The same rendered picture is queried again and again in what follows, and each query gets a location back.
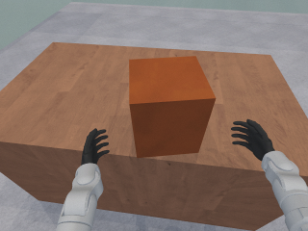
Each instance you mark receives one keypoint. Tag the robot right hand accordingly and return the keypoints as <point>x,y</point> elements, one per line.
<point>257,139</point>

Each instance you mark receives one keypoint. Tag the robot left hand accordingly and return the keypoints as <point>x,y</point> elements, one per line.
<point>90,155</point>

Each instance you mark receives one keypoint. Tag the carton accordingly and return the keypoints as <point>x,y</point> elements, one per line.
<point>170,102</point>

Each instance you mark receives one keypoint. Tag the robot right forearm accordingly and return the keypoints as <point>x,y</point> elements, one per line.
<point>290,190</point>

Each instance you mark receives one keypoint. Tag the robot left forearm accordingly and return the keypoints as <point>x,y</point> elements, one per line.
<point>80,205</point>

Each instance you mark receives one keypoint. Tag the pedestal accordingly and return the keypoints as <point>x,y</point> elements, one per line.
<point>48,110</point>

